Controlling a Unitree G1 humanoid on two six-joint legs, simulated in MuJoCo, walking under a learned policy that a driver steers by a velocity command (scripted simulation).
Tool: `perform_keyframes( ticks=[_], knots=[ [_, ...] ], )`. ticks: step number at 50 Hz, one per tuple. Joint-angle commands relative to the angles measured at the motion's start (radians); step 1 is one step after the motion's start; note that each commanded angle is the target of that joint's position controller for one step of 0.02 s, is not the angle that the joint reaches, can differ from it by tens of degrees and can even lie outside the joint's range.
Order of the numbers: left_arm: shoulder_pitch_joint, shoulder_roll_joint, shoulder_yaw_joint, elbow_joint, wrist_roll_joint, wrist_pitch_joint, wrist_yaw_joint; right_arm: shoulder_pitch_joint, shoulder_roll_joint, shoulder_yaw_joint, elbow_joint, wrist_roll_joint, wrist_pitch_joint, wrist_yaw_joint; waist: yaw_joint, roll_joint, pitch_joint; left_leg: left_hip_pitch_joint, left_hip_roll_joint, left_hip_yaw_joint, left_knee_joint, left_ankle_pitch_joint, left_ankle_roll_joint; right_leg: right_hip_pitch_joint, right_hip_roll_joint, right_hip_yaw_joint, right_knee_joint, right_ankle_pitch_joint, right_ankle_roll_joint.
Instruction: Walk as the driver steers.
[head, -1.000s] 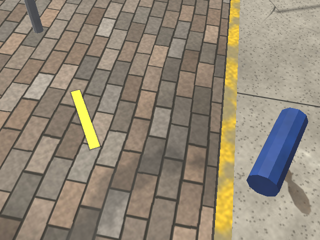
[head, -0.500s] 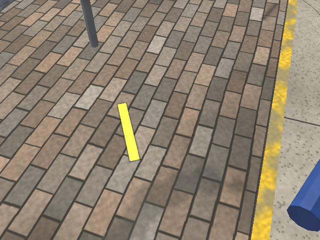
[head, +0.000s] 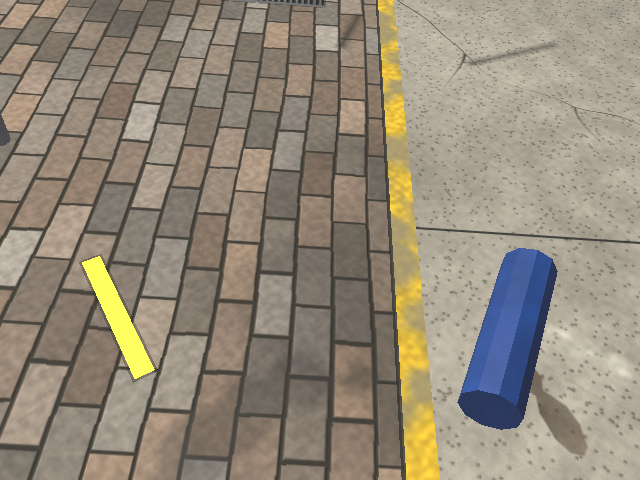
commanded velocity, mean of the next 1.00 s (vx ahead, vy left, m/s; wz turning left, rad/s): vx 0.46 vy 0.00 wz -0.04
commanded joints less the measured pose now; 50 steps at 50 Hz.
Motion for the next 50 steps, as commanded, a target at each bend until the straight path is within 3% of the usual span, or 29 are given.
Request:
perform_keyframes(
  ticks=[1, 4, 7, 10, 12, 14, 15, 16, 17, 18, 19, 20, 21, 23, 26, 30, 34, 37, 39, 41, 42, 43, 44, 45, 46, 47, 48, 50],
  knots=[
    [-0.098, 0.046, 0.002, -0.076, 0.002, -0.013, -0.022, 0.041, -0.111, -0.027, -0.030, 0.000, -0.036, 0.012, -0.025, 0.126, 0.106, 0.108, 0.250, -0.174, -0.159, 0.002, 0.072, -0.270, -0.048, 0.003, 0.057, 0.066, 0.008],
    [-0.172, 0.034, -0.007, -0.106, 0.003, -0.014, -0.031, 0.100, -0.097, -0.024, -0.002, 0.000, -0.038, 0.017, -0.052, 0.133, 0.129, 0.148, 0.258, -0.109, -0.148, 0.161, 0.071, -0.313, -0.054, -0.026, -0.013, 0.084, 0.015],
    [-0.255, -0.001, -0.028, -0.146, 0.004, -0.023, -0.042, 0.113, -0.085, -0.018, 0.019, 0.001, -0.041, 0.017, -0.063, 0.134, 0.145, 0.142, 0.249, -0.022, -0.124, 0.361, 0.065, -0.276, -0.056, -0.102, -0.157, 0.116, 0.009],
    [-0.331, -0.025, -0.049, -0.192, 0.003, -0.029, -0.049, 0.141, -0.092, -0.016, 0.048, 0.000, -0.041, 0.013, -0.074, 0.149, 0.146, 0.140, 0.259, 0.045, -0.092, 0.530, 0.057, -0.180, -0.047, -0.200, -0.311, 0.095, -0.030],
    [-0.284, -0.018, -0.050, -0.189, 0.003, -0.030, -0.040, 0.128, -0.107, -0.017, 0.062, 0.001, -0.037, 0.006, -0.030, 0.172, 0.103, 0.135, 0.256, 0.108, 0.012, 0.866, 0.040, -0.024, 0.002, -0.251, -0.393, 0.049, -0.080],
    [-0.106, 0.019, -0.033, -0.144, 0.004, -0.037, -0.023, 0.121, -0.142, -0.024, 0.072, 0.004, -0.027, -0.003, 0.060, 0.191, -0.013, 0.125, 0.274, 0.140, 0.272, 1.160, 0.038, 0.200, 0.067, -0.262, -0.428, 0.004, -0.141],
    [0.058, 0.048, -0.016, -0.092, 0.009, -0.047, -0.011, 0.115, -0.144, -0.023, 0.072, 0.010, -0.026, -0.002, 0.131, 0.176, -0.104, 0.024, 0.276, 0.147, 0.463, 1.054, 0.030, 0.433, 0.077, -0.214, -0.503, 0.051, -0.179],
    [0.213, 0.108, 0.010, -0.044, 0.017, -0.050, 0.011, 0.103, -0.121, -0.015, 0.052, 0.009, -0.030, 0.007, 0.195, 0.093, -0.183, -0.189, 0.242, 0.159, 0.727, 0.691, 0.015, 0.683, -0.054, -0.033, -0.566, -0.048, -0.222],
    [0.191, 0.191, 0.025, -0.060, 0.015, -0.046, 0.028, 0.154, 0.019, 0.013, -0.007, 0.015, -0.035, 0.032, 0.102, -0.140, -0.280, -0.578, 0.080, 0.123, 1.082, -0.286, -0.029, 0.948, -0.393, 0.493, -0.604, -0.081, -0.340],
    [0.224, 0.183, 0.031, -0.057, -0.018, -0.037, 0.033, 0.059, -0.110, -0.019, -0.020, 0.015, -0.041, 0.031, 0.167, -0.004, -0.311, -0.627, 0.049, -0.055, 1.170, -0.203, -0.020, 0.887, -0.422, 0.647, -0.732, -0.063, -0.372],
    [0.142, 0.143, 0.020, -0.040, -0.024, -0.039, 0.042, 0.002, -0.105, -0.020, -0.041, 0.028, -0.046, 0.032, 0.117, 0.009, -0.138, -0.663, 0.105, -0.062, 1.123, -0.077, -0.011, 0.742, -0.389, 0.451, -0.765, 0.005, -0.336],
    [0.095, 0.082, 0.003, -0.039, -0.024, -0.050, 0.041, 0.007, -0.087, -0.014, -0.029, 0.027, -0.051, 0.034, 0.079, 0.042, -0.043, -0.610, 0.128, -0.050, 1.049, -0.040, -0.008, 0.588, -0.350, 0.336, -0.797, 0.144, -0.308],
    [0.056, 0.047, -0.008, -0.035, -0.019, -0.065, 0.043, 0.029, -0.069, -0.013, -0.005, 0.018, -0.041, 0.036, 0.037, 0.065, 0.001, -0.546, 0.151, -0.058, 0.988, -0.030, -0.010, 0.494, -0.300, 0.235, -0.817, 0.241, -0.268],
    [0.047, 0.013, -0.022, -0.016, -0.020, -0.094, 0.044, 0.099, -0.033, -0.007, 0.032, -0.002, -0.002, 0.048, -0.010, 0.037, 0.016, -0.443, 0.157, -0.064, 0.929, -0.030, -0.021, 0.390, -0.252, 0.105, -0.861, 0.350, -0.235],
    [0.101, 0.024, -0.022, 0.024, -0.022, -0.123, 0.040, 0.055, -0.023, -0.018, 0.027, 0.002, 0.020, 0.063, -0.010, 0.012, 0.054, -0.512, 0.142, -0.070, 0.871, 0.033, -0.019, 0.392, -0.222, -0.004, -0.897, 0.426, -0.190],
    [0.155, 0.008, -0.031, 0.052, -0.022, -0.130, 0.043, -0.107, -0.014, -0.023, -0.020, 0.008, 0.020, 0.070, 0.031, -0.016, 0.101, -0.638, 0.113, -0.064, 0.726, 0.190, -0.024, 0.445, -0.190, -0.109, -0.922, 0.488, -0.119],
    [0.200, -0.008, -0.048, 0.080, -0.024, -0.134, 0.058, -0.241, 0.021, -0.005, -0.062, 0.003, 0.011, 0.080, 0.063, -0.018, 0.111, -0.632, 0.086, 0.017, 0.510, 0.292, -0.020, 0.516, -0.200, -0.179, -0.910, 0.626, -0.093],
    [0.245, 0.010, -0.051, 0.109, -0.021, -0.131, 0.075, -0.315, 0.030, 0.008, -0.095, 0.000, 0.008, 0.085, 0.078, -0.013, 0.110, -0.606, 0.056, 0.083, 0.382, 0.268, 0.010, 0.622, -0.230, -0.211, -0.872, 0.783, -0.081],
    [0.243, 0.038, -0.049, 0.117, -0.015, -0.125, 0.089, -0.280, 0.014, 0.003, -0.094, -0.004, 0.010, 0.080, 0.047, -0.036, 0.065, -0.526, -0.002, 0.123, 0.350, 0.172, 0.050, 0.688, -0.251, -0.236, -0.757, 1.068, -0.065],
    [0.216, 0.074, -0.040, 0.112, -0.007, -0.112, 0.102, -0.147, -0.022, -0.012, -0.059, -0.008, 0.011, 0.072, -0.022, -0.067, -0.012, -0.384, -0.055, 0.133, 0.339, 0.067, 0.099, 0.701, -0.275, -0.252, -0.540, 1.267, -0.058],
    [0.201, 0.091, -0.035, 0.102, -0.003, -0.104, 0.102, -0.033, -0.056, -0.028, -0.024, -0.011, 0.005, 0.068, -0.070, -0.071, -0.074, -0.250, -0.070, 0.104, 0.294, 0.048, 0.130, 0.658, -0.281, -0.252, -0.369, 1.206, -0.063],
    [0.158, 0.099, -0.033, 0.080, -0.010, -0.103, 0.095, 0.106, -0.096, -0.050, 0.015, -0.023, -0.001, 0.060, -0.154, -0.032, -0.138, -0.038, -0.036, 0.029, 0.194, 0.074, 0.180, 0.512, -0.252, -0.274, -0.109, 0.968, -0.062],
    [0.184, 0.018, -0.051, 0.032, -0.013, -0.115, 0.078, 0.141, -0.203, -0.082, 0.015, -0.020, 0.006, 0.043, -0.116, 0.158, -0.213, 0.219, 0.228, -0.326, 0.202, 0.110, 0.279, 0.192, -0.123, -0.286, 0.243, 0.203, -0.038],
    [0.182, 0.019, -0.044, -0.016, -0.021, -0.120, 0.066, 0.105, -0.239, -0.094, 0.001, 0.006, 0.014, 0.045, -0.072, 0.230, -0.288, 0.378, 0.378, -0.786, 0.088, 0.200, 0.430, -0.121, 0.040, -0.105, 0.495, -0.283, -0.015],
    [0.108, 0.037, -0.046, -0.030, -0.009, -0.131, 0.061, 0.055, -0.198, -0.090, 0.004, 0.028, 0.017, 0.043, -0.067, 0.073, -0.161, 0.281, 0.348, -0.653, 0.038, 0.138, 0.387, -0.211, -0.052, 0.000, 0.451, -0.166, -0.030],
    [0.084, 0.038, -0.048, -0.045, -0.019, -0.142, 0.056, 0.003, -0.144, -0.077, -0.004, 0.026, 0.018, 0.040, -0.035, 0.033, -0.044, 0.128, 0.320, -0.553, -0.007, 0.140, 0.343, -0.197, -0.086, -0.019, 0.370, -0.095, -0.026],
    [0.089, 0.036, -0.046, -0.038, -0.018, -0.139, 0.057, -0.039, -0.098, -0.066, -0.007, 0.020, 0.015, 0.039, 0.014, -0.025, 0.033, 0.003, 0.270, -0.471, -0.034, 0.214, 0.291, -0.150, -0.117, -0.028, 0.278, -0.070, -0.019],
    [0.119, 0.014, -0.051, -0.040, 0.010, -0.097, 0.052, -0.070, -0.072, -0.053, -0.011, 0.025, -0.002, 0.034, 0.062, 0.002, 0.044, -0.124, 0.186, -0.356, -0.058, 0.333, 0.249, -0.051, -0.144, -0.034, 0.175, -0.058, 0.016]
  ],
)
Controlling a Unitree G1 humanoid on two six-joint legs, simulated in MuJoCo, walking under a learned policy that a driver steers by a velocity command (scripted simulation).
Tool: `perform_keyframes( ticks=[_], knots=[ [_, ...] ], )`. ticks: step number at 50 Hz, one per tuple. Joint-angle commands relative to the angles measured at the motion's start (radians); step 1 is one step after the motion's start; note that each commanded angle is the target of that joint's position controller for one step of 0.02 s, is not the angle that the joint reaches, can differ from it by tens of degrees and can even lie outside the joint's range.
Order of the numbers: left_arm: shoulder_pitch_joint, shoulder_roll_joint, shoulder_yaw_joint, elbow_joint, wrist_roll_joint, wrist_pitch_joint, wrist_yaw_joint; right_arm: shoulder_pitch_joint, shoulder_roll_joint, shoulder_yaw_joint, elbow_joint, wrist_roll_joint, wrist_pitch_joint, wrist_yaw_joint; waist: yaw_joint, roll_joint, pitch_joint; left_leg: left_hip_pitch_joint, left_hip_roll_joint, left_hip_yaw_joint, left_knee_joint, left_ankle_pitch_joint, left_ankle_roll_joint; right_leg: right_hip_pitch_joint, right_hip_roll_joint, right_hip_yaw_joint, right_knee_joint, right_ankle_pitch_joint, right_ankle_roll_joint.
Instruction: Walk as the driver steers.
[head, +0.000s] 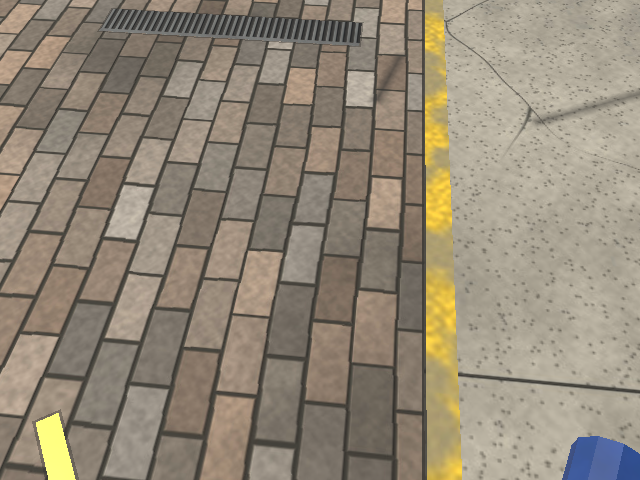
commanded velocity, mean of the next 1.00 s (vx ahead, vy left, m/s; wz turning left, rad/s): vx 0.50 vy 0.00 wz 0.30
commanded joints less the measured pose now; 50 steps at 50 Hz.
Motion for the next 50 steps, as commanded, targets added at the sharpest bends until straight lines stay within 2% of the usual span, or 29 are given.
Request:
perform_keyframes(
  ticks=[1, 4, 7, 10, 13, 15, 17, 18, 19, 20, 21, 22, 23, 24, 26, 29, 32, 35, 38, 40, 41, 42, 43, 44, 45, 46, 47, 48, 50],
  knots=[
    [0.047, 0.101, 0.021, -0.073, 0.021, 0.027, -0.008, 0.059, -0.101, -0.021, -0.033, 0.009, -0.030, -0.006, 0.029, -0.016, -0.028, 0.094, 0.279, -0.341, -0.258, 0.340, 0.159, -0.159, -0.061, 0.031, -0.078, 0.034, 0.040],
    [-0.050, 0.095, 0.019, -0.126, 0.019, 0.046, -0.020, 0.103, -0.138, -0.033, -0.026, 0.012, -0.040, -0.002, 0.010, 0.024, -0.022, 0.070, 0.227, -0.300, -0.279, 0.365, 0.134, -0.196, -0.066, -0.005, -0.217, 0.136, 0.070],
    [-0.177, 0.094, 0.016, -0.173, 0.015, 0.047, -0.022, 0.173, -0.137, -0.035, -0.019, 0.013, -0.033, -0.003, -0.043, 0.052, -0.019, 0.132, 0.208, -0.310, -0.260, 0.388, 0.092, -0.249, -0.055, -0.012, -0.380, 0.254, 0.085],
    [-0.271, 0.092, 0.009, -0.208, 0.007, 0.043, -0.023, 0.232, -0.141, -0.037, -0.012, 0.011, -0.029, -0.009, -0.090, 0.069, -0.033, 0.224, 0.215, -0.341, -0.221, 0.433, 0.074, -0.268, -0.028, -0.007, -0.495, 0.308, 0.080],
    [-0.341, 0.104, 0.004, -0.241, -0.001, 0.030, -0.024, 0.255, -0.151, -0.040, -0.016, -0.002, -0.025, -0.017, -0.109, 0.077, -0.029, 0.293, 0.240, -0.387, -0.175, 0.482, 0.073, -0.254, 0.002, 0.002, -0.594, 0.296, 0.062],
    [-0.308, 0.127, 0.010, -0.243, -0.008, 0.020, -0.022, 0.214, -0.166, -0.044, -0.035, -0.008, -0.027, -0.027, -0.072, 0.088, -0.031, 0.281, 0.258, -0.420, -0.140, 0.497, 0.046, -0.143, 0.016, 0.029, -0.678, 0.266, 0.041],
    [-0.126, 0.177, 0.030, -0.187, -0.012, 0.009, -0.009, 0.139, -0.189, -0.049, -0.060, -0.010, -0.035, -0.023, 0.016, 0.087, -0.096, 0.207, 0.231, -0.417, -0.004, 0.632, 0.000, 0.137, 0.063, 0.020, -0.739, 0.193, 0.009],
    [0.017, 0.206, 0.043, -0.152, -0.007, -0.004, 0.002, 0.120, -0.185, -0.048, -0.063, 0.000, -0.042, -0.013, 0.093, 0.033, -0.169, 0.144, 0.168, -0.370, 0.186, 0.601, -0.025, 0.339, 0.031, 0.038, -0.805, 0.221, -0.017],
    [0.170, 0.273, 0.060, -0.147, 0.019, -0.011, 0.020, 0.138, -0.108, -0.026, -0.094, 0.010, -0.051, -0.005, 0.137, -0.078, -0.315, 0.026, 0.108, -0.297, 0.459, 0.305, -0.042, 0.560, -0.194, 0.254, -0.832, 0.007, -0.062],
    [0.130, 0.353, 0.079, -0.160, 0.030, 0.004, 0.022, 0.289, -0.020, -0.009, -0.122, 0.035, -0.044, -0.007, 0.031, -0.321, -0.399, -0.264, -0.038, -0.183, 0.705, -0.393, -0.072, 0.731, -0.443, 0.728, -0.948, -0.023, -0.183],
    [0.072, 0.268, 0.074, -0.166, 0.011, 0.017, 0.016, 0.267, -0.114, -0.017, -0.090, -0.007, -0.026, -0.018, 0.016, -0.171, -0.297, -0.363, 0.066, -0.168, 0.801, -0.324, -0.062, 0.615, -0.410, 0.777, -0.972, -0.183, -0.196],
    [0.013, 0.174, 0.052, -0.175, 0.002, 0.016, 0.011, 0.189, -0.125, -0.021, -0.090, -0.019, -0.021, -0.009, 0.014, -0.059, -0.158, -0.354, 0.103, -0.159, 0.786, -0.214, -0.065, 0.465, -0.351, 0.605, -0.995, -0.167, -0.177],
    [-0.015, 0.128, 0.040, -0.168, 0.003, 0.011, 0.004, 0.145, -0.108, -0.018, -0.095, -0.020, -0.021, 0.000, 0.005, -0.017, -0.092, -0.323, 0.132, -0.153, 0.735, -0.155, -0.074, 0.361, -0.293, 0.456, -1.016, -0.047, -0.155],
    [-0.005, 0.119, 0.036, -0.154, 0.003, 0.005, 0.003, 0.125, -0.092, -0.016, -0.100, -0.026, -0.014, 0.009, -0.001, -0.058, -0.065, -0.301, 0.150, -0.148, 0.699, -0.137, -0.081, 0.311, -0.248, 0.355, -1.033, 0.055, -0.138],
    [0.032, 0.119, 0.036, -0.119, -0.005, -0.015, -0.003, 0.132, -0.069, -0.008, -0.102, -0.032, 0.001, 0.024, -0.018, -0.110, -0.056, -0.263, 0.152, -0.141, 0.665, -0.119, -0.094, 0.263, -0.206, 0.247, -1.055, 0.221, -0.133],
    [0.075, 0.128, 0.042, -0.089, -0.017, -0.038, -0.015, 0.077, -0.055, -0.002, -0.121, -0.032, 0.005, 0.032, -0.023, -0.093, -0.053, -0.313, 0.151, -0.150, 0.601, -0.072, -0.106, 0.282, -0.208, 0.172, -1.086, 0.348, -0.160],
    [0.100, 0.131, 0.044, -0.064, -0.016, -0.032, -0.018, -0.052, -0.044, 0.009, -0.159, -0.030, 0.002, 0.044, -0.007, -0.087, -0.022, -0.360, 0.167, -0.113, 0.450, 0.021, -0.121, 0.298, -0.186, 0.089, -1.116, 0.397, -0.162],
    [0.137, 0.137, 0.045, -0.037, -0.022, -0.025, -0.021, -0.172, -0.012, 0.033, -0.189, -0.027, -0.006, 0.055, 0.018, -0.092, -0.014, -0.277, 0.181, -0.028, 0.251, 0.115, -0.126, 0.281, -0.155, 0.016, -1.113, 0.446, -0.146],
    [0.204, 0.160, 0.051, -0.001, -0.022, -0.017, -0.021, -0.251, -0.021, 0.039, -0.211, -0.026, -0.012, 0.050, 0.044, -0.095, -0.005, -0.217, 0.174, 0.018, 0.149, 0.097, -0.109, 0.322, -0.183, 0.036, -1.082, 0.505, -0.142],
    [0.216, 0.175, 0.054, 0.017, -0.019, -0.007, -0.017, -0.249, -0.032, 0.037, -0.217, -0.029, -0.020, 0.039, 0.031, -0.094, 0.000, -0.181, 0.160, 0.019, 0.102, 0.040, -0.090, 0.365, -0.207, 0.066, -1.029, 0.593, -0.141],
    [0.212, 0.184, 0.056, 0.022, -0.018, -0.003, -0.014, -0.206, -0.040, 0.034, -0.204, -0.032, -0.025, 0.032, 0.007, -0.093, -0.017, -0.120, 0.140, 0.020, 0.065, 0.011, -0.079, 0.380, -0.205, 0.071, -0.970, 0.677, -0.136],
    [0.206, 0.185, 0.056, 0.029, -0.023, 0.001, -0.013, -0.108, -0.053, 0.025, -0.171, -0.038, -0.035, 0.023, -0.044, -0.064, -0.063, 0.016, 0.119, 0.022, -0.014, 0.033, -0.062, 0.370, -0.177, 0.049, -0.844, 0.761, -0.122],
    [0.211, 0.164, 0.049, 0.027, -0.030, 0.001, -0.013, 0.036, -0.095, 0.009, -0.122, -0.053, -0.048, 0.009, -0.099, -0.021, -0.158, 0.238, 0.154, -0.019, -0.038, 0.049, -0.037, 0.283, -0.127, 0.016, -0.664, 0.699, -0.103],
    [0.189, 0.107, 0.032, -0.024, -0.032, -0.005, -0.015, 0.209, -0.184, -0.013, -0.106, -0.072, -0.054, -0.009, -0.163, 0.111, -0.302, 0.475, 0.427, -0.298, -0.065, -0.045, 0.012, 0.097, -0.063, -0.028, -0.371, 0.333, -0.080],
    [0.291, 0.037, 0.022, -0.037, -0.050, 0.003, -0.011, 0.205, -0.260, -0.034, -0.104, -0.055, -0.040, -0.015, -0.108, 0.287, -0.362, 0.587, 0.630, -0.652, -0.181, -0.072, 0.111, -0.174, 0.077, -0.043, -0.117, -0.204, -0.059],
    [0.216, 0.146, 0.052, -0.013, -0.025, 0.022, -0.001, 0.149, -0.175, -0.020, -0.112, -0.025, -0.032, -0.013, -0.108, 0.102, -0.236, 0.468, 0.573, -0.580, -0.192, -0.123, 0.092, -0.234, 0.019, 0.047, -0.059, -0.153, -0.069],
    [0.167, 0.126, 0.055, -0.024, -0.028, 0.021, -0.010, 0.073, -0.108, 0.000, -0.115, -0.020, -0.037, -0.011, -0.071, 0.092, -0.120, 0.354, 0.517, -0.432, -0.223, -0.072, 0.063, -0.236, -0.012, 0.062, -0.086, -0.067, -0.071],
    [0.156, 0.102, 0.052, -0.016, -0.030, 0.025, -0.014, 0.034, -0.065, 0.010, -0.112, -0.019, -0.044, -0.007, -0.046, 0.087, -0.069, 0.270, 0.469, -0.327, -0.260, 0.011, 0.033, -0.203, -0.036, 0.054, -0.122, -0.015, -0.063],
    [0.169, 0.084, 0.056, 0.001, -0.008, 0.049, -0.027, 0.010, -0.034, 0.017, -0.101, -0.016, -0.059, -0.014, -0.006, 0.113, -0.033, 0.182, 0.410, -0.190, -0.300, 0.103, -0.005, -0.152, -0.052, 0.041, -0.145, 0.036, -0.042]
  ],
)
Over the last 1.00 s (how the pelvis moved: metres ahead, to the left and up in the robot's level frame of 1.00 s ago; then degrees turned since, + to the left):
0.53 -0.08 -0.02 2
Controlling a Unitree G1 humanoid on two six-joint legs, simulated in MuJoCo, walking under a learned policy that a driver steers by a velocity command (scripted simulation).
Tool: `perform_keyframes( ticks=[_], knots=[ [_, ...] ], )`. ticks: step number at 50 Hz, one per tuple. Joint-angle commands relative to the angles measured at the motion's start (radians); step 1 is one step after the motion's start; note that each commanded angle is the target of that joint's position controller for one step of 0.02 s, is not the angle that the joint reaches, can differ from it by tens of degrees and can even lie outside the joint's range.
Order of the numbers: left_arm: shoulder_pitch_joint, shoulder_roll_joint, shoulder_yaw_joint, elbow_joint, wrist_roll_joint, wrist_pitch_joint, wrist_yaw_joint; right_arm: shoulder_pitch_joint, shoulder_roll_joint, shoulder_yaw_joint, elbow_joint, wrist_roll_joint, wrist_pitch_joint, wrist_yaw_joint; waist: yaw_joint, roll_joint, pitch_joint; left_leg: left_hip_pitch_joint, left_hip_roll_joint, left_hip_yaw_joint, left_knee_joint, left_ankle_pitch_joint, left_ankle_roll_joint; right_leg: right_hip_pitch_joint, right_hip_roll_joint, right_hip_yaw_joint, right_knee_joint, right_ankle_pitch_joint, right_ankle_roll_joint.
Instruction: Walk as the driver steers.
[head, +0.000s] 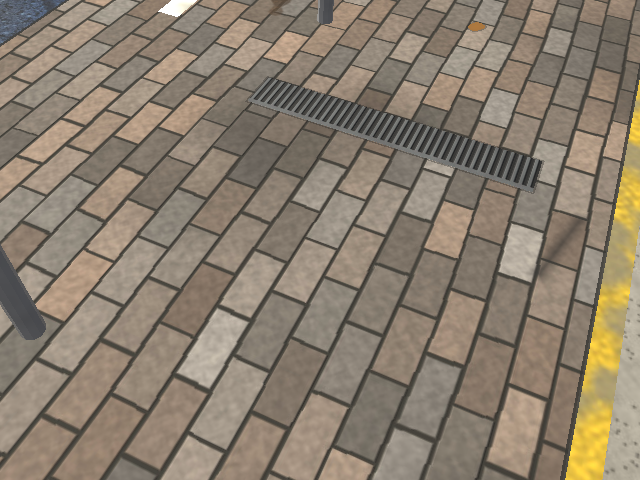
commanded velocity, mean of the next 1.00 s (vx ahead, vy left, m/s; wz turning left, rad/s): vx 0.49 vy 0.00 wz -0.50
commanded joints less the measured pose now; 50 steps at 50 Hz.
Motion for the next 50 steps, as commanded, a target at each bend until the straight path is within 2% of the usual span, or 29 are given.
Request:
perform_keyframes(
  ticks=[1, 4, 8, 11, 14, 16, 17, 18, 19, 20, 21, 22, 23, 24, 25, 26, 27, 30, 33, 36, 41, 43, 44, 45, 46, 47, 48, 49, 50],
  knots=[
    [0.020, 0.064, 0.026, -0.048, 0.016, 0.016, -0.015, 0.095, -0.093, -0.029, -0.005, 0.011, -0.027, -0.010, -0.031, 0.128, -0.006, 0.154, 0.268, -0.217, -0.281, 0.162, 0.087, -0.200, -0.057, 0.037, 0.054, 0.083, 0.012],
    [-0.063, 0.045, 0.029, -0.079, 0.019, 0.030, -0.029, 0.131, -0.109, -0.040, 0.022, 0.020, -0.045, -0.014, -0.022, 0.105, 0.011, 0.172, 0.266, -0.121, -0.307, 0.258, 0.096, -0.284, -0.071, 0.029, 0.042, 0.174, 0.029],
    [-0.202, 0.029, 0.021, -0.130, 0.021, 0.032, -0.043, 0.175, -0.098, -0.039, 0.054, 0.015, -0.042, -0.018, -0.041, 0.102, 0.048, 0.188, 0.244, -0.011, -0.312, 0.298, 0.097, -0.343, -0.075, 0.002, -0.114, 0.300, 0.043],
    [-0.314, 0.018, 0.007, -0.172, 0.024, 0.029, -0.056, 0.202, -0.122, -0.046, 0.072, 0.014, -0.040, -0.022, -0.067, 0.101, 0.069, 0.203, 0.250, 0.050, -0.308, 0.325, 0.089, -0.291, -0.063, -0.053, -0.292, 0.367, 0.026],
    [-0.372, 0.033, 0.007, -0.204, 0.029, 0.029, -0.062, 0.245, -0.148, -0.054, 0.098, 0.013, -0.030, -0.028, -0.079, 0.091, 0.078, 0.291, 0.281, 0.086, -0.266, 0.425, 0.077, -0.261, -0.041, -0.102, -0.386, 0.302, -0.014],
    [-0.361, 0.046, 0.013, -0.209, 0.031, 0.030, -0.058, 0.246, -0.168, -0.058, 0.106, 0.011, -0.019, -0.032, -0.063, 0.099, 0.056, 0.344, 0.286, 0.123, -0.168, 0.669, 0.062, -0.196, 0.005, -0.140, -0.423, 0.213, -0.052],
    [-0.325, 0.057, 0.019, -0.203, 0.033, 0.030, -0.053, 0.243, -0.185, -0.063, 0.109, 0.009, -0.012, -0.035, -0.044, 0.113, 0.025, 0.364, 0.286, 0.139, -0.080, 0.823, 0.055, -0.138, 0.041, -0.160, -0.429, 0.154, -0.074],
    [-0.249, 0.072, 0.029, -0.184, 0.032, 0.026, -0.048, 0.240, -0.202, -0.067, 0.110, 0.007, -0.001, -0.036, -0.009, 0.117, -0.025, 0.371, 0.284, 0.149, 0.060, 0.919, 0.052, -0.051, 0.082, -0.168, -0.449, 0.103, -0.098],
    [-0.118, 0.094, 0.044, -0.145, 0.036, 0.016, -0.038, 0.234, -0.213, -0.069, 0.106, 0.011, 0.010, -0.035, 0.050, 0.095, -0.103, 0.313, 0.271, 0.164, 0.264, 0.860, 0.036, 0.121, 0.117, -0.158, -0.519, 0.121, -0.126],
    [0.037, 0.172, 0.074, -0.100, 0.048, 0.010, -0.021, 0.234, -0.193, -0.063, 0.083, 0.009, 0.011, -0.032, 0.114, 0.009, -0.202, 0.118, 0.240, 0.169, 0.557, 0.577, 0.003, 0.372, 0.017, 0.016, -0.580, 0.049, -0.174],
    [0.004, 0.303, 0.103, -0.117, 0.036, 0.013, -0.009, 0.281, -0.061, -0.035, 0.008, 0.017, 0.004, -0.007, 0.030, -0.243, -0.279, -0.351, 0.036, 0.117, 0.929, -0.341, -0.063, 0.682, -0.296, 0.568, -0.652, 0.055, -0.337],
    [0.045, 0.288, 0.103, -0.130, 0.006, 0.027, -0.005, 0.139, -0.152, -0.051, -0.022, 0.009, -0.009, -0.004, 0.099, -0.073, -0.313, -0.469, 0.004, -0.109, 1.006, -0.324, -0.061, 0.684, -0.318, 0.747, -0.780, 0.052, -0.348],
    [-0.015, 0.257, 0.093, -0.115, 0.004, 0.031, 0.005, 0.073, -0.144, -0.047, -0.047, 0.023, -0.022, 0.000, 0.069, -0.035, -0.158, -0.527, 0.065, -0.131, 0.971, -0.207, -0.049, 0.573, -0.300, 0.576, -0.792, 0.131, -0.316],
    [-0.061, 0.200, 0.079, -0.114, -0.001, 0.027, 0.008, 0.087, -0.137, -0.043, -0.037, 0.024, -0.033, -0.002, 0.023, 0.022, -0.076, -0.471, 0.102, -0.126, 0.866, -0.131, -0.046, 0.431, -0.257, 0.473, -0.803, 0.259, -0.274],
    [-0.105, 0.169, 0.069, -0.119, -0.003, 0.019, 0.010, 0.098, -0.135, -0.044, -0.027, 0.013, -0.027, -0.005, -0.018, 0.042, -0.034, -0.406, 0.122, -0.130, 0.796, -0.116, -0.051, 0.330, -0.203, 0.390, -0.812, 0.366, -0.239],
    [-0.134, 0.141, 0.060, -0.124, -0.010, 0.012, 0.012, 0.127, -0.131, -0.043, -0.022, -0.004, -0.008, -0.005, -0.051, 0.031, -0.033, -0.336, 0.129, -0.133, 0.755, -0.111, -0.065, 0.260, -0.163, 0.329, -0.827, 0.437, -0.225],
    [-0.137, 0.134, 0.055, -0.127, -0.011, 0.002, 0.010, 0.140, -0.126, -0.043, -0.019, -0.012, 0.011, -0.002, -0.063, 0.027, -0.044, -0.299, 0.129, -0.131, 0.726, -0.114, -0.076, 0.229, -0.143, 0.300, -0.834, 0.484, -0.221],
    [-0.091, 0.166, 0.062, -0.113, -0.012, -0.020, 0.005, 0.098, -0.102, -0.038, -0.041, -0.015, 0.041, 0.005, -0.065, 0.018, -0.032, -0.320, 0.121, -0.108, 0.624, -0.060, -0.103, 0.190, -0.101, 0.262, -0.858, 0.505, -0.217],
    [-0.025, 0.171, 0.063, -0.100, -0.012, -0.020, 0.006, -0.035, -0.107, -0.038, -0.087, -0.012, 0.045, 0.007, -0.021, -0.006, 0.009, -0.405, 0.117, -0.105, 0.482, 0.057, -0.120, 0.218, -0.084, 0.281, -0.877, 0.458, -0.191],
    [0.032, 0.173, 0.064, -0.092, -0.013, -0.019, 0.009, -0.131, -0.105, -0.033, -0.118, -0.008, 0.041, 0.011, 0.020, -0.023, 0.007, -0.435, 0.093, -0.114, 0.360, 0.149, -0.120, 0.288, -0.078, 0.300, -0.852, 0.481, -0.166],
    [0.097, 0.181, 0.063, -0.082, 0.001, -0.015, 0.020, -0.253, -0.108, -0.020, -0.169, 0.002, 0.024, 0.019, 0.059, -0.038, 0.012, -0.423, 0.044, -0.109, 0.206, 0.163, -0.097, 0.391, -0.098, 0.341, -0.778, 0.608, -0.159],
    [0.089, 0.181, 0.060, -0.082, 0.005, -0.018, 0.027, -0.237, -0.116, -0.020, -0.172, 0.004, 0.015, 0.020, 0.045, -0.052, 0.013, -0.336, 0.032, -0.109, 0.138, 0.147, -0.068, 0.396, -0.114, 0.351, -0.755, 0.650, -0.135],
    [0.067, 0.184, 0.059, -0.084, 0.005, -0.020, 0.029, -0.190, -0.124, -0.023, -0.160, 0.004, 0.011, 0.018, 0.019, -0.058, 0.008, -0.243, 0.020, -0.105, 0.099, 0.124, -0.048, 0.371, -0.117, 0.347, -0.737, 0.689, -0.116],
    [0.048, 0.189, 0.059, -0.082, 0.006, -0.023, 0.029, -0.112, -0.142, -0.031, -0.134, 0.002, 0.005, 0.010, -0.014, -0.058, -0.009, -0.128, -0.012, -0.093, 0.073, 0.090, -0.027, 0.356, -0.099, 0.329, -0.662, 0.844, -0.091],
    [0.036, 0.191, 0.057, -0.076, -0.002, -0.027, 0.026, 0.007, -0.157, -0.040, -0.095, -0.003, -0.007, -0.002, -0.070, -0.029, -0.063, 0.016, -0.034, -0.074, 0.001, 0.143, -0.005, 0.352, -0.051, 0.291, -0.512, 0.955, -0.062],
    [0.030, 0.170, 0.050, -0.082, -0.012, -0.035, 0.022, 0.134, -0.188, -0.048, -0.073, -0.016, -0.026, -0.014, -0.128, -0.004, -0.150, 0.232, 0.065, -0.151, -0.014, 0.244, 0.029, 0.247, 0.000, 0.263, -0.318, 0.819, -0.034],
    [0.135, 0.076, 0.029, -0.110, -0.049, -0.035, 0.025, 0.237, -0.291, -0.070, -0.077, -0.034, -0.029, -0.024, -0.110, 0.198, -0.325, 0.542, 0.385, -0.506, 0.044, 0.578, 0.152, 0.002, 0.121, 0.158, 0.032, 0.265, 0.017],
    [0.187, 0.132, 0.039, -0.095, -0.028, -0.025, 0.036, 0.228, -0.273, -0.076, -0.068, 0.003, -0.008, -0.014, -0.083, 0.248, -0.398, 0.529, 0.477, -0.728, -0.011, 0.783, 0.246, -0.090, 0.191, 0.122, 0.195, -0.198, 0.025],
    [0.147, 0.148, 0.044, -0.071, 0.000, -0.013, 0.039, 0.156, -0.196, -0.058, -0.077, 0.023, -0.003, -0.006, -0.052, 0.103, -0.263, 0.386, 0.431, -0.620, -0.029, 0.751, 0.240, -0.115, 0.139, 0.166, 0.243, -0.140, 0.028]
  ],
)
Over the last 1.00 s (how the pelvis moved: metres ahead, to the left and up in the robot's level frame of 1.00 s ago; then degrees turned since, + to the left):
0.51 0.07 0.01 17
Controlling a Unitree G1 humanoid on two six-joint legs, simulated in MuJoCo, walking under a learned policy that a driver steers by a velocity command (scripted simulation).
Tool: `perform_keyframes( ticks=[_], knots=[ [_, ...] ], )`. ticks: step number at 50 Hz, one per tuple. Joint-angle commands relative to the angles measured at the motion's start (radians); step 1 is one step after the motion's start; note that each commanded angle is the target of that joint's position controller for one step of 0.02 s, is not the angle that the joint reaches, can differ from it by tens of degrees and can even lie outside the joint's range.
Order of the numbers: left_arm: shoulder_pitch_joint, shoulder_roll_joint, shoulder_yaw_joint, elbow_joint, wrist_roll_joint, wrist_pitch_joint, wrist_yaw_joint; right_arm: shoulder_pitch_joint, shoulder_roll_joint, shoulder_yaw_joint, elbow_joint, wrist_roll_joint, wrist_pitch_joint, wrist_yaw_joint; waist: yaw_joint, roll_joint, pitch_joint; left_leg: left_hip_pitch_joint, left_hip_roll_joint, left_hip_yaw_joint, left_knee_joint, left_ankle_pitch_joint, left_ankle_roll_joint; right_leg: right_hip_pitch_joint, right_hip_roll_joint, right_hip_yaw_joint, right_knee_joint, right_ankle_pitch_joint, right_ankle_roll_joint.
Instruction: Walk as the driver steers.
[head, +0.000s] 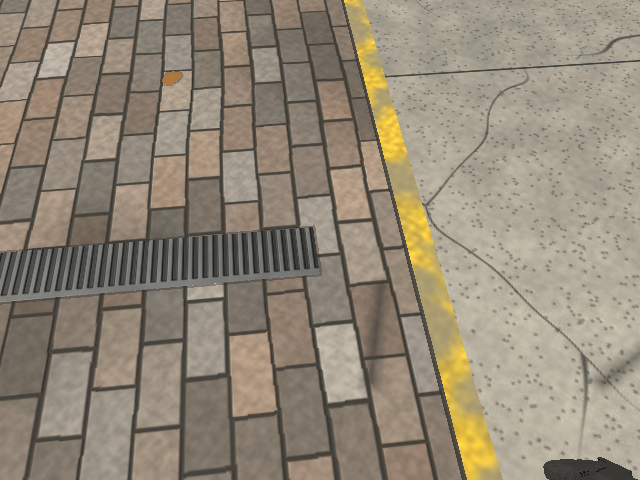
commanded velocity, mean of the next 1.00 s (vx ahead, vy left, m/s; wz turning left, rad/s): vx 0.07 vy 0.00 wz -0.06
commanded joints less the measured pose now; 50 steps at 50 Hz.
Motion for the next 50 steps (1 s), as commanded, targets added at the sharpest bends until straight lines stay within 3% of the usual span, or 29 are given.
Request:
perform_keyframes(
  ticks=[1, 2, 3, 4, 7, 11, 14, 16, 17, 18, 19, 20, 21, 22, 24, 28, 50],
  knots=[
    [0.061, 0.084, 0.013, -0.040, 0.024, 0.000, 0.004, 0.198, -0.096, -0.037, 0.005, 0.027, 0.002, -0.002, -0.076, 0.034, -0.187, 0.456, 0.389, -0.421, -0.164, 0.689, 0.219, -0.342, -0.064, -0.005, 0.360, 0.007, 0.033],
    [0.025, 0.070, 0.010, -0.045, 0.024, 0.008, -0.002, 0.173, -0.058, -0.023, 0.013, 0.025, 0.000, -0.003, -0.068, 0.046, -0.133, 0.385, 0.336, -0.322, -0.198, 0.701, 0.181, -0.337, -0.093, -0.013, 0.299, 0.025, 0.037],
    [0.008, 0.063, 0.009, -0.052, 0.034, 0.022, -0.010, 0.168, -0.052, -0.017, 0.029, 0.029, -0.004, -0.005, -0.054, 0.089, -0.103, 0.324, 0.293, -0.254, -0.231, 0.695, 0.160, -0.313, -0.110, -0.023, 0.244, 0.044, 0.046],
    [0.023, 0.053, 0.007, -0.041, 0.039, 0.035, -0.016, 0.170, -0.065, -0.019, 0.042, 0.027, -0.007, -0.004, -0.043, 0.111, -0.103, 0.277, 0.268, -0.209, -0.244, 0.728, 0.151, -0.263, -0.097, -0.042, 0.229, 0.068, 0.054],
    [0.022, 0.031, -0.001, -0.032, 0.028, 0.052, -0.021, 0.166, -0.088, -0.019, 0.068, 0.019, -0.017, -0.002, -0.016, 0.111, -0.145, 0.237, 0.249, -0.130, -0.256, 0.788, 0.167, -0.208, -0.087, -0.060, 0.137, 0.116, 0.069],
    [-0.078, -0.003, -0.027, -0.031, 0.030, 0.065, -0.018, 0.168, -0.091, -0.012, 0.101, 0.017, -0.003, -0.002, -0.035, 0.151, -0.142, 0.198, 0.208, -0.068, -0.265, 0.644, 0.141, -0.121, -0.128, -0.126, -0.136, 0.200, 0.077],
    [-0.130, 0.006, -0.035, -0.023, 0.025, 0.069, -0.009, 0.208, -0.107, -0.016, 0.128, 0.018, 0.019, -0.002, -0.065, 0.150, -0.136, 0.193, 0.216, -0.110, -0.260, 0.409, 0.140, -0.063, -0.136, -0.152, -0.258, 0.214, 0.075],
    [-0.133, -0.002, -0.042, -0.009, 0.029, 0.062, -0.001, 0.193, -0.105, -0.014, 0.135, 0.026, 0.037, -0.009, -0.048, 0.115, -0.106, 0.145, 0.205, -0.132, -0.235, 0.172, 0.114, 0.017, -0.139, -0.162, -0.424, 0.267, 0.058],
    [-0.148, 0.012, -0.044, -0.007, 0.035, 0.055, 0.005, 0.213, -0.093, -0.011, 0.143, 0.022, 0.043, -0.013, -0.050, 0.073, -0.081, 0.105, 0.190, -0.144, -0.226, 0.056, 0.076, 0.065, -0.165, -0.121, -0.521, 0.320, 0.046],
    [-0.137, 0.051, -0.040, -0.003, 0.043, 0.045, 0.014, 0.231, -0.069, -0.004, 0.140, 0.017, 0.044, -0.014, -0.059, 0.010, -0.083, 0.068, 0.163, -0.140, -0.192, -0.032, 0.035, 0.120, -0.264, -0.008, -0.562, 0.406, 0.028],
    [-0.178, 0.117, -0.029, -0.004, 0.034, 0.041, 0.019, 0.322, -0.033, -0.001, 0.149, 0.026, 0.046, -0.010, -0.137, -0.106, -0.065, 0.071, 0.066, -0.072, -0.179, -0.157, 0.003, 0.080, -0.363, 0.100, -0.569, 0.513, -0.024],
    [-0.199, 0.066, -0.039, 0.012, 0.013, 0.039, 0.012, 0.340, -0.020, 0.006, 0.193, 0.030, 0.060, -0.017, -0.121, -0.106, -0.067, 0.238, 0.054, -0.049, -0.210, -0.162, -0.010, -0.084, -0.364, 0.089, -0.597, 0.393, -0.050],
    [-0.222, 0.031, -0.048, 0.017, 0.011, 0.035, 0.008, 0.306, -0.044, -0.001, 0.200, 0.028, 0.067, -0.020, -0.116, -0.090, -0.017, 0.274, 0.059, -0.063, -0.216, -0.111, -0.018, -0.137, -0.305, 0.060, -0.612, 0.301, -0.020],
    [-0.219, 0.022, -0.050, 0.030, 0.012, 0.032, 0.008, 0.284, -0.061, -0.008, 0.205, 0.025, 0.070, -0.021, -0.103, -0.084, -0.009, 0.287, 0.071, -0.073, -0.216, -0.069, -0.016, -0.138, -0.271, 0.032, -0.616, 0.276, 0.001],
    [-0.190, 0.022, -0.050, 0.064, 0.008, 0.030, 0.017, 0.276, -0.067, -0.012, 0.218, 0.024, 0.071, -0.018, -0.098, -0.084, -0.010, 0.277, 0.092, -0.087, -0.221, -0.033, -0.010, -0.098, -0.242, 0.005, -0.616, 0.304, 0.014],
    [-0.174, 0.016, -0.048, 0.104, 0.008, 0.027, 0.018, 0.274, -0.041, -0.006, 0.265, 0.026, 0.067, -0.026, -0.087, -0.010, -0.021, 0.264, 0.097, -0.089, -0.239, -0.022, -0.018, -0.034, -0.243, -0.008, -0.595, 0.386, 0.006],
    [-0.110, -0.030, -0.063, 0.255, 0.009, 0.035, 0.027, 0.292, 0.001, 0.011, 0.408, 0.025, 0.079, -0.045, -0.082, 0.010, 0.009, 0.277, 0.111, -0.095, -0.238, -0.021, -0.016, -0.035, -0.225, -0.031, -0.613, 0.367, 0.008]
  ],
)
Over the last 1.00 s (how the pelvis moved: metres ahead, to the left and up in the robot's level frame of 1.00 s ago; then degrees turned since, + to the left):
0.51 -0.13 -0.02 -33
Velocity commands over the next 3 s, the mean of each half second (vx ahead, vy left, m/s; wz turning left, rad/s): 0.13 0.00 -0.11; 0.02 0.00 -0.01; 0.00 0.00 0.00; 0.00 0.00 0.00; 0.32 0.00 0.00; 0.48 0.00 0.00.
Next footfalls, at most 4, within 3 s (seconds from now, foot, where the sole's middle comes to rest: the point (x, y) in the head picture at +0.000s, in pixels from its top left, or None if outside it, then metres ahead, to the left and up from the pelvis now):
0.36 right None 0.14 -0.11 -0.76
2.70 left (334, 438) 0.53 0.03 -0.76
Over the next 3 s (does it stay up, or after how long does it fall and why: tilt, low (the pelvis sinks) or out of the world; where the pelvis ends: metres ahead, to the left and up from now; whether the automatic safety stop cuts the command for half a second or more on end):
stays up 0.53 -0.02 0.02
